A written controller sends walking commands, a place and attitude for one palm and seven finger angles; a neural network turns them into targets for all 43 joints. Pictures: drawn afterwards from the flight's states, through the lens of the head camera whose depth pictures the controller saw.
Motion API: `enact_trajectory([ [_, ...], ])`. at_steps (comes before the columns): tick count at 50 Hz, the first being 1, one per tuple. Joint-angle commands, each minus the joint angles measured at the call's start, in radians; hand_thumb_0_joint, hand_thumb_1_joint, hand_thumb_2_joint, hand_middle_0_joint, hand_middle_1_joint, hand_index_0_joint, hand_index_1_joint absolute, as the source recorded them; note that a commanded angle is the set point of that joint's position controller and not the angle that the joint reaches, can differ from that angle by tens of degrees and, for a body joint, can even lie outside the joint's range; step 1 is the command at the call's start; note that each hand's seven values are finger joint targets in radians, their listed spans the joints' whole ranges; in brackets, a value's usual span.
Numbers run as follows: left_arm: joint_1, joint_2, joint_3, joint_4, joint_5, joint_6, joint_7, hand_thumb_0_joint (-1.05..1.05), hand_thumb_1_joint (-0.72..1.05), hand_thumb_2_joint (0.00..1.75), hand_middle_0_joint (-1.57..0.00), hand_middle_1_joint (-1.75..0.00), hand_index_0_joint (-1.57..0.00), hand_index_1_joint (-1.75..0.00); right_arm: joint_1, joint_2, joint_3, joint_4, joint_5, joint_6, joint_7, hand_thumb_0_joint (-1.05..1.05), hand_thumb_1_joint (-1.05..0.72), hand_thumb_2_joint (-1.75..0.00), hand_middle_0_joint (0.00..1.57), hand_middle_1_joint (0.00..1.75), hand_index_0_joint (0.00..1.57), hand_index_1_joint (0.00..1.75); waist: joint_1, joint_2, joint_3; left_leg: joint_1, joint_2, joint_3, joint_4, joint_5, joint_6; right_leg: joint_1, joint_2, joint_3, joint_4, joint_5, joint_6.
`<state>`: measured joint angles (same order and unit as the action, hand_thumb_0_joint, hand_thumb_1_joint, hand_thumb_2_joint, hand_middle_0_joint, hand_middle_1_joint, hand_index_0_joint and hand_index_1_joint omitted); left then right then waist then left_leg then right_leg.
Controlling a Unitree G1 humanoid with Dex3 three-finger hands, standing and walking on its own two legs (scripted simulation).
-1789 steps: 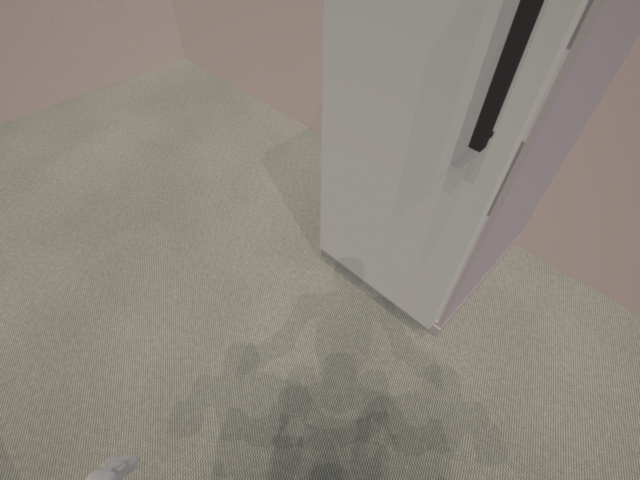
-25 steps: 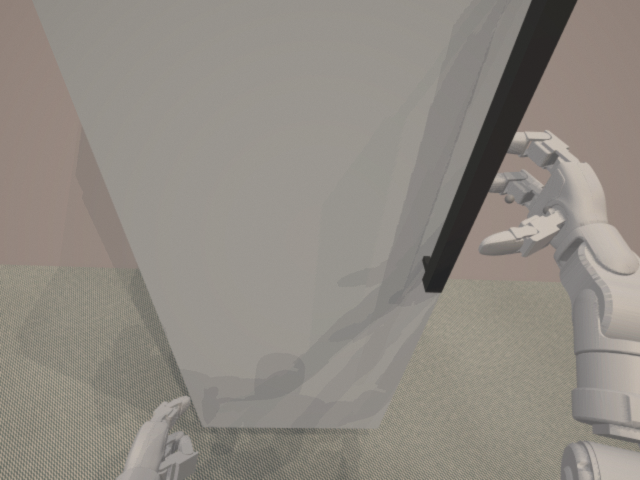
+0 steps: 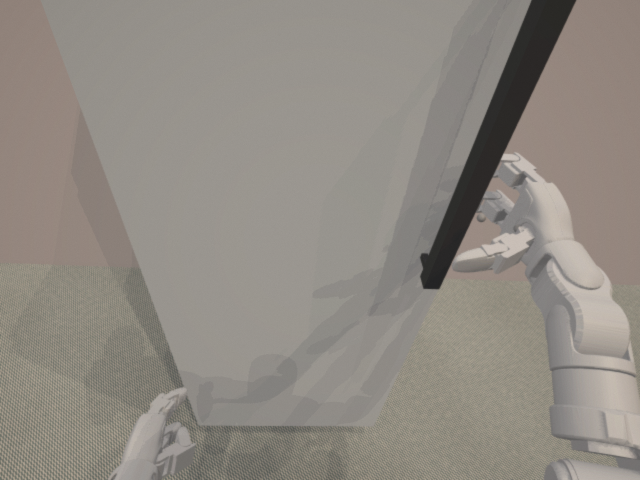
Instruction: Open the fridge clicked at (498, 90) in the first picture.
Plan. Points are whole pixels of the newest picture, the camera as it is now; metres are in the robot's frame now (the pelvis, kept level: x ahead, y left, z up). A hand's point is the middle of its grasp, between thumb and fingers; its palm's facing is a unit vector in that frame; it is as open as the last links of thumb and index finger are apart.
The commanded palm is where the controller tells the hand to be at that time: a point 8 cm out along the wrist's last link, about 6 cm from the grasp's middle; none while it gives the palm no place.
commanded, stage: feel for the door with the fingertips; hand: right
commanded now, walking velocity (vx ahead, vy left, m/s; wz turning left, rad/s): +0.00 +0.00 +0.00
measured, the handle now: (478, 149) +0.42 -0.14 +0.26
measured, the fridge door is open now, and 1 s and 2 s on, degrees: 0 0 0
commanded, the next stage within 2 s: slide the fingers in behind the handle in 0.44 s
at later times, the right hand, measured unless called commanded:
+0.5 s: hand (493, 210) +0.38 -0.17 +0.20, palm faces -0.03 +1.00 -0.04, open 13.9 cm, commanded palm +0.36 -0.22 +0.20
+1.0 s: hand (477, 211) +0.37 -0.15 +0.20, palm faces -0.06 +1.00 -0.03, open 13.9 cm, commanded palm +0.35 -0.21 +0.20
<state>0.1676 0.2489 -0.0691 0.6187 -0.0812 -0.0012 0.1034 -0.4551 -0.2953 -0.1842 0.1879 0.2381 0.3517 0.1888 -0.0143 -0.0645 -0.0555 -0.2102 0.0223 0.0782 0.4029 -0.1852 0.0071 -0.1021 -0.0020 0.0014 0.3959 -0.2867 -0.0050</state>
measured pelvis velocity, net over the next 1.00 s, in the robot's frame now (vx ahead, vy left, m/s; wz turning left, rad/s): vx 0.00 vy -0.01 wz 0.00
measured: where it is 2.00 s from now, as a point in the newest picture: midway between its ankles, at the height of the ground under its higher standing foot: outside the picture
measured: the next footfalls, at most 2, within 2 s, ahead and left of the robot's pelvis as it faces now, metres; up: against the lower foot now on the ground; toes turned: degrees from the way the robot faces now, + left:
none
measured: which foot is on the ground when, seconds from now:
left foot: down 0.00-1.00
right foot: down 0.00-1.00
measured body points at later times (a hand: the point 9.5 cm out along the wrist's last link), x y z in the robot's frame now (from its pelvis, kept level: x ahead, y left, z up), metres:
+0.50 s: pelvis +0.00 +0.00 +0.00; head -0.02 +0.02 +0.45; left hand +0.16 +0.24 -0.10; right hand +0.37 -0.23 +0.21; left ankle +0.02 +0.12 -0.74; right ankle -0.05 -0.12 -0.74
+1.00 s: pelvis +0.00 -0.01 +0.00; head -0.02 +0.01 +0.45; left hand +0.17 +0.23 -0.09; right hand +0.37 -0.21 +0.21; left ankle +0.02 +0.12 -0.74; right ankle -0.05 -0.12 -0.74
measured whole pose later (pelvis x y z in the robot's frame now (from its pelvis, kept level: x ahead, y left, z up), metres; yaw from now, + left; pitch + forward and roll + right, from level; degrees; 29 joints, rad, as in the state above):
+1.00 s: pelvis +0.00 -0.01 +0.00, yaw +0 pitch +0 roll +0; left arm 0.19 0.25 -0.07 0.63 -0.08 0.00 0.10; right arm -0.52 -0.27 -0.17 0.27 0.22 0.29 0.16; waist -0.01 -0.05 -0.05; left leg -0.22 0.03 0.07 0.40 -0.17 0.00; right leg -0.11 0.01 0.00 0.39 -0.28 -0.01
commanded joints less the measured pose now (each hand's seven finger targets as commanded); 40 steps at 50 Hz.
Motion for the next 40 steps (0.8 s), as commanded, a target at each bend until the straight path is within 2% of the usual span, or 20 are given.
enact_trajectory([
  [1,-0.128,0.118,0.042,-0.160,0.010,-0.035,0.004,0.00,0.90,0.90,-0.20,-0.30,-0.20,-0.30,-0.390,-0.242,-0.140,-0.192,0.003,-0.071,-0.032,0.00,0.50,-0.30,0.30,1.20,0.30,1.20,-0.016,0.106,-0.217,0.188,-0.012,-0.026,-0.020,0.212,0.019,-0.051,0.009,0.002,-0.041,0.273,-0.023],
  [5,-0.120,0.107,0.039,-0.158,0.012,-0.039,0.007,0.00,0.90,0.90,-0.20,-0.30,-0.20,-0.30,-0.476,-0.214,-0.105,-0.219,-0.008,-0.106,-0.041,0.00,0.50,-0.30,0.30,1.20,0.30,1.20,0.003,0.053,-0.243,0.188,-0.011,-0.031,-0.016,0.249,0.022,-0.029,0.011,0.000,-0.034,0.301,-0.023],
  [6,-0.118,0.113,0.043,-0.157,0.010,-0.039,0.008,0.00,0.90,0.90,-0.20,-0.30,-0.20,-0.30,-0.454,-0.232,-0.116,-0.198,-0.010,-0.112,-0.039,0.00,0.50,-0.30,0.30,1.20,0.30,1.20,0.001,0.058,-0.243,0.190,-0.011,-0.032,-0.016,0.247,0.021,-0.026,0.009,-0.002,-0.030,0.302,-0.023],
  [10,-0.101,0.115,0.039,-0.139,0.005,-0.043,0.017,0.00,0.90,0.90,-0.20,-0.30,-0.20,-0.30,-0.549,-0.173,-0.038,-0.150,-0.010,-0.116,-0.011,0.00,0.50,-0.30,0.30,1.20,0.30,1.20,0.035,0.015,-0.208,0.137,-0.013,-0.025,-0.028,0.209,0.023,-0.019,0.011,0.008,-0.033,0.268,-0.021],
  [13,-0.095,0.121,0.045,-0.137,0.005,-0.048,0.019,0.00,0.90,0.90,-0.20,-0.30,-0.20,-0.30,-0.522,-0.218,-0.082,-0.113,-0.003,-0.112,0.003,0.00,0.50,-0.30,0.30,1.20,0.30,1.20,0.023,0.045,-0.245,0.161,-0.012,-0.025,-0.024,0.225,0.024,-0.018,0.011,0.009,-0.029,0.278,-0.023],
  [16,-0.088,0.128,0.051,-0.138,0.005,-0.051,0.016,0.00,0.90,0.90,-0.20,-0.30,-0.20,-0.30,-0.500,-0.224,-0.090,-0.108,0.004,-0.120,0.011,0.00,0.50,-0.30,0.30,1.20,0.30,1.20,0.015,0.060,-0.262,0.180,-0.011,-0.022,-0.015,0.255,0.025,-0.016,0.008,0.008,-0.028,0.307,-0.021],
  [19,-0.091,0.120,0.050,-0.141,0.002,-0.059,0.013,0.00,0.90,0.90,-0.20,-0.30,-0.20,-0.30,-0.536,-0.178,-0.059,-0.136,0.010,-0.130,0.011,0.00,0.50,-0.30,0.30,1.20,0.30,1.20,0.022,0.049,-0.252,0.165,-0.011,-0.020,-0.015,0.268,0.024,-0.011,0.009,0.008,-0.026,0.318,-0.021],
  [20,-0.088,0.120,0.049,-0.137,0.003,-0.061,0.013,0.00,0.90,0.90,-0.20,-0.30,-0.20,-0.30,-0.527,-0.176,-0.062,-0.114,0.010,-0.127,0.008,0.00,0.50,-0.30,0.30,1.20,0.30,1.20,0.020,0.046,-0.240,0.153,-0.012,-0.019,-0.015,0.258,0.025,-0.015,0.008,0.010,-0.027,0.312,-0.021],
  [21,-0.082,0.129,0.053,-0.131,0.001,-0.059,0.013,0.00,0.90,0.90,-0.20,-0.30,-0.20,-0.30,-0.527,-0.191,-0.062,-0.102,0.007,-0.133,0.004,0.00,0.50,-0.30,0.30,1.20,0.30,1.20,0.025,0.077,-0.225,0.146,-0.013,-0.017,-0.020,0.239,0.023,-0.014,0.004,0.012,-0.029,0.305,-0.021],
  [23,-0.082,0.125,0.051,-0.129,0.003,-0.062,0.014,0.00,0.90,0.90,-0.20,-0.30,-0.20,-0.30,-0.580,-0.172,-0.045,-0.110,0.003,-0.135,-0.003,0.00,0.50,-0.30,0.30,1.20,0.30,1.20,0.031,0.052,-0.224,0.134,-0.012,-0.020,-0.020,0.223,0.023,-0.015,0.007,0.014,-0.031,0.292,-0.021],
  [26,-0.075,0.132,0.054,-0.121,0.004,-0.060,0.014,0.00,0.90,0.90,-0.20,-0.30,-0.20,-0.30,-0.571,-0.209,-0.068,-0.082,-0.009,-0.139,-0.011,0.00,0.50,-0.30,0.30,1.20,0.30,1.20,0.024,0.039,-0.226,0.132,-0.012,-0.021,-0.024,0.201,0.026,-0.010,0.005,0.014,-0.034,0.287,-0.019],
  [29,-0.073,0.122,0.049,-0.117,0.005,-0.067,0.014,0.00,0.90,0.90,-0.20,-0.30,-0.20,-0.30,-0.640,-0.143,-0.013,-0.093,-0.010,-0.146,-0.015,0.00,0.50,-0.30,0.30,1.20,0.30,1.20,0.040,0.012,-0.228,0.118,-0.013,-0.018,-0.020,0.206,0.029,-0.001,0.008,0.022,-0.033,0.295,-0.016],
  [31,-0.074,0.127,0.054,-0.122,0.008,-0.064,0.011,0.00,0.90,0.90,-0.20,-0.30,-0.20,-0.30,-0.567,-0.183,-0.054,-0.086,-0.011,-0.150,-0.018,0.00,0.50,-0.30,0.30,1.20,0.30,1.20,0.019,0.034,-0.247,0.141,-0.013,-0.018,-0.019,0.216,0.031,0.007,0.004,0.022,-0.035,0.313,-0.015],
  [34,-0.078,0.122,0.047,-0.124,0.008,-0.062,0.012,0.00,0.90,0.90,-0.20,-0.30,-0.20,-0.30,-0.572,-0.166,-0.048,-0.072,-0.004,-0.149,-0.011,0.00,0.50,-0.30,0.30,1.20,0.30,1.20,0.022,0.076,-0.235,0.150,-0.013,-0.017,-0.021,0.208,0.028,-0.021,0.006,0.020,-0.042,0.283,-0.018],
  [35,-0.082,0.122,0.046,-0.126,0.007,-0.061,0.012,0.00,0.90,0.90,-0.20,-0.30,-0.20,-0.30,-0.563,-0.181,-0.063,-0.068,-0.003,-0.147,-0.009,0.00,0.50,-0.30,0.30,1.20,0.30,1.20,0.016,0.064,-0.227,0.150,-0.012,-0.020,-0.023,0.201,0.028,-0.029,0.007,0.018,-0.043,0.271,-0.019],
  [36,-0.078,0.129,0.049,-0.125,0.008,-0.058,0.011,0.00,0.90,0.90,-0.20,-0.30,-0.20,-0.30,-0.535,-0.219,-0.090,-0.060,-0.005,-0.150,-0.010,0.00,0.50,-0.30,0.30,1.20,0.30,1.20,0.010,0.085,-0.226,0.157,-0.012,-0.019,-0.026,0.189,0.029,-0.031,0.004,0.021,-0.047,0.269,-0.018],
  [37,-0.090,0.124,0.046,-0.133,0.007,-0.056,0.011,0.00,0.90,0.90,-0.20,-0.30,-0.20,-0.30,-0.544,-0.199,-0.073,-0.078,-0.006,-0.151,-0.006,0.00,0.50,-0.30,0.30,1.20,0.30,1.20,0.011,0.051,-0.225,0.155,-0.009,-0.022,-0.026,0.190,0.030,-0.032,0.005,0.017,-0.051,0.269,-0.018],
  [38,-0.089,0.120,0.044,-0.134,0.006,-0.057,0.013,0.00,0.90,0.90,-0.20,-0.30,-0.20,-0.30,-0.571,-0.185,-0.057,-0.090,-0.008,-0.151,-0.007,0.00,0.50,-0.30,0.30,1.20,0.30,1.20,0.018,0.063,-0.224,0.148,-0.011,-0.019,-0.025,0.190,0.029,-0.026,0.006,0.020,-0.049,0.270,-0.018],
  [39,-0.092,0.117,0.044,-0.137,0.005,-0.059,0.011,0.00,0.90,0.90,-0.20,-0.30,-0.20,-0.30,-0.579,-0.170,-0.044,-0.108,-0.009,-0.153,-0.007,0.00,0.50,-0.30,0.30,1.20,0.30,1.20,0.018,0.019,-0.223,0.141,-0.010,-0.021,-0.024,0.189,0.031,-0.018,0.005,0.019,-0.048,0.273,-0.015],
  [40,-0.092,0.114,0.043,-0.140,0.007,-0.063,0.009,0.00,0.90,0.90,-0.20,-0.30,-0.20,-0.30,-0.582,-0.158,-0.036,-0.126,-0.009,-0.156,-0.008,0.00,0.50,-0.30,0.30,1.20,0.30,1.20,0.017,0.013,-0.236,0.146,-0.011,-0.020,-0.023,0.192,0.033,-0.011,0.006,0.023,-0.049,0.278,-0.012],
])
